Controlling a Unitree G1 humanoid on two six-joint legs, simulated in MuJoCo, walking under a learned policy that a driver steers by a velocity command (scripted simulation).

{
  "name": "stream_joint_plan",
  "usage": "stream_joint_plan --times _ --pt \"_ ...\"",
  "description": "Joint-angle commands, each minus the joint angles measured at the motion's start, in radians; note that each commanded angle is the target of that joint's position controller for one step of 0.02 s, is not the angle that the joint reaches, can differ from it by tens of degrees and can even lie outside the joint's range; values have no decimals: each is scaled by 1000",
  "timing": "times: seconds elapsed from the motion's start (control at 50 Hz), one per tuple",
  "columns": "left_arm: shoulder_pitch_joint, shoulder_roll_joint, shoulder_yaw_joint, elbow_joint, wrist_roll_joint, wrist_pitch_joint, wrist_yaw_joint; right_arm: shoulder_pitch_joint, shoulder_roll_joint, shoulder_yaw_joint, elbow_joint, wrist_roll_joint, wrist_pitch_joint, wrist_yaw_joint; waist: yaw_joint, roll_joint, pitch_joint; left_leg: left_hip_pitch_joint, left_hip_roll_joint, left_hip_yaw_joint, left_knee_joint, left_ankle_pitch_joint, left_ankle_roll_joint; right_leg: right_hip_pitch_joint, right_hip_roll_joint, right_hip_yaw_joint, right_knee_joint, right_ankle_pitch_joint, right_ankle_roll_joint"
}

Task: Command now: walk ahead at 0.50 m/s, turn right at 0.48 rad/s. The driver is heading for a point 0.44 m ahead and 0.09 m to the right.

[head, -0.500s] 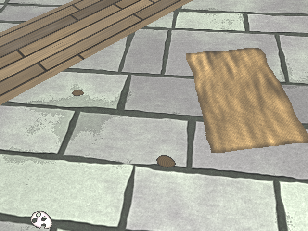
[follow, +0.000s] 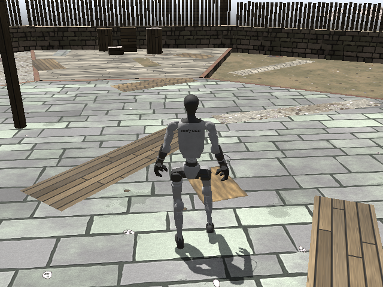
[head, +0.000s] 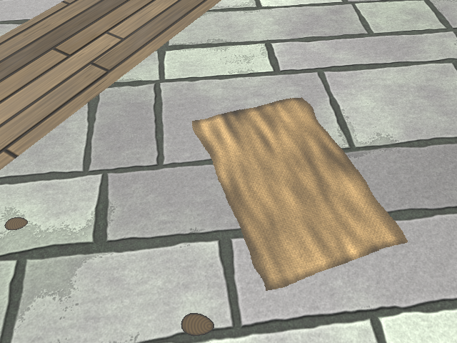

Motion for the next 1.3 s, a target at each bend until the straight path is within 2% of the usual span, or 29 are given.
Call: stream_joint_plan --times 0.02,0.16,0.2,0.24,0.26,0.28,0.3,0.32,0.34,0.38,0.4,0.44,0.5,0.62,0.7,0.72,0.74,0.76,0.78,0.82,0.86,0.92,0.96,0.98,1.0,1.02,1.08,1.14,1.3 --pt "4 13 0 -59 3 -6 -15 -89 -144 -34 -65 0 -18 -12 33 104 15 -14 278 -103 -173 223 155 -7 -35 22 -134 165 0" --pt "-197 17 -5 -153 3 -8 -53 -4 -200 -55 -9 32 20 -20 -31 90 72 166 323 6 -116 292 113 -16 1 -80 -378 145 -60" --pt "-178 41 8 -168 6 -4 -58 -15 -226 -63 -6 41 34 -22 0 115 39 210 328 35 -10 556 91 58 50 -131 -394 43 -96" --pt "11 100 47 -130 4 3 -53 -44 -240 -64 -13 52 51 -26 118 122 -77 175 290 83 279 815 53 326 142 -191 -444 16 -149" --pt "190 172 85 -80 0 10 -38 -35 -213 -51 -20 42 50 -31 198 79 -171 4 247 98 536 684 9 620 152 -133 -478 62 -192" --pt "223 301 112 -72 -10 11 -21 30 -88 -11 -76 -5 33 -26 126 -186 -230 -449 96 81 919 -92 -64 955 -108 365 -532 -28 -347" --pt "225 277 93 -117 0 -10 -29 1 -91 4 -93 10 -6 -16 135 -147 -404 -617 -14 -184 1089 -439 -67 1067 -238 790 -712 -194 -458" --pt "200 195 68 -108 7 -26 -37 -115 -167 -16 -119 55 -28 -4 167 -51 -294 -721 44 -242 1107 -353 -42 1012 -216 667 -754 -176 -391" --pt "157 164 58 -106 5 -36 -37 -140 -159 -11 -127 56 -42 -4 137 -30 -188 -721 86 -232 1033 -263 -20 878 -177 530 -750 -115 -351" --pt "20 91 32 -135 17 -36 -29 -119 -164 -21 -96 10 -35 -18 49 28 -86 -579 150 -227 884 -145 -27 626 -102 326 -760 185 -291" --pt "-10 94 30 -151 31 -37 -25 -96 -168 -24 -92 10 -20 -16 22 -12 -83 -506 155 -225 869 -134 -43 539 -101 296 -767 351 -301" --pt "-14 101 31 -141 30 -43 -15 -63 -142 -20 -78 2 5 -19 5 7 -83 -446 141 -198 807 -111 -78 464 -75 180 -759 630 -300" --pt "11 116 33 -111 23 -37 5 -128 -94 -3 -93 -3 19 -22 22 -4 -77 -427 109 -170 605 51 -98 431 -16 68 -749 709 -254" --pt "61 100 21 -56 24 -15 18 -242 -101 3 -110 7 9 7 85 -38 -90 -343 62 -189 299 278 -68 520 -40 95 -701 537 -208" --pt "26 76 10 -32 18 -9 18 -162 -133 -12 -83 -16 -6 12 24 -26 -91 -222 48 -180 131 310 3 564 -29 143 -532 504 -161" --pt "53 58 5 -35 32 -14 17 -137 -173 -18 -81 -28 -11 5 31 34 -139 -83 121 -246 136 670 36 521 40 118 -441 418 -116" --pt "180 21 -7 -21 43 -22 16 -129 -201 -16 -91 -45 -8 -1 87 168 -242 153 275 -391 212 979 162 373 118 93 -297 116 -58" --pt "202 22 -14 2 37 -13 17 -93 -103 3 -71 -30 11 -5 48 281 -328 217 380 -522 190 966 281 311 148 60 -155 -295 1" --pt "150 77 -3 -11 26 3 16 -85 -59 24 -60 -7 21 3 26 248 -295 175 396 -584 139 788 297 255 131 75 -71 -505 27" --pt "78 80 8 -14 16 47 25 -142 -94 22 -53 1 41 10 38 147 -187 50 347 -557 69 358 230 207 92 65 -33 -477 51" --pt "72 58 7 -1 18 78 33 -242 -119 15 -66 -4 58 5 67 179 -107 -115 281 -481 -4 74 165 280 62 38 -187 -374 56" --pt "121 16 1 55 26 72 32 -270 -113 13 -53 -4 79 -7 85 201 -116 -212 195 -353 -14 -58 123 472 91 -31 -427 -121 36" --pt "117 13 2 72 42 67 26 -243 -89 22 -30 7 80 -12 84 173 -117 -246 163 -316 -9 -218 75 553 97 -47 -549 6 5" --pt "86 35 2 57 53 65 27 -224 -75 28 -17 4 77 -11 68 137 -91 -267 145 -301 4 -294 33 546 47 6 -583 11 -19" --pt "61 81 11 55 47 63 31 -212 -89 22 -17 -2 76 -9 29 66 -43 -243 99 -255 20 -301 1 440 30 32 -591 -136 -52" --pt "49 66 10 64 42 54 31 -236 -85 23 -16 -8 75 -11 33 26 -18 -170 77 -223 62 -235 -17 342 39 33 -616 -251 -61" --pt "18 33 -1 80 43 17 31 -217 -66 25 11 1 74 -23 18 -16 -17 -89 70 -207 143 -51 0 311 39 35 -652 -164 -27" --pt "49 33 -3 107 34 -2 29 -198 -66 23 42 3 76 -25 25 2 -37 -61 64 -196 174 96 3 349 43 29 -631 -45 -22" --pt "79 23 -12 164 28 2 31 -200 -77 17 114 12 94 -31 39 42 -38 -38 63 -193 191 221 -6 408 58 6 -614 96 -28"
